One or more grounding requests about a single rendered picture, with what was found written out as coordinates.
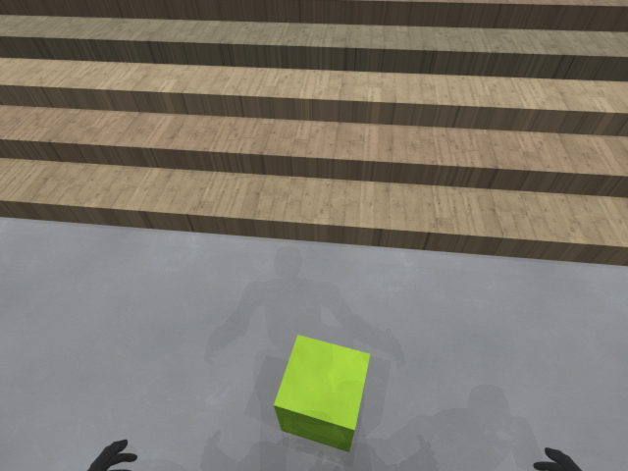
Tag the carton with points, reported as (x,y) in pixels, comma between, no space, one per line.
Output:
(320,394)

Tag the robot right hand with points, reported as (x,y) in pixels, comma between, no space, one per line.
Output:
(564,462)

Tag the robot left hand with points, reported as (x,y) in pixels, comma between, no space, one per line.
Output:
(111,456)

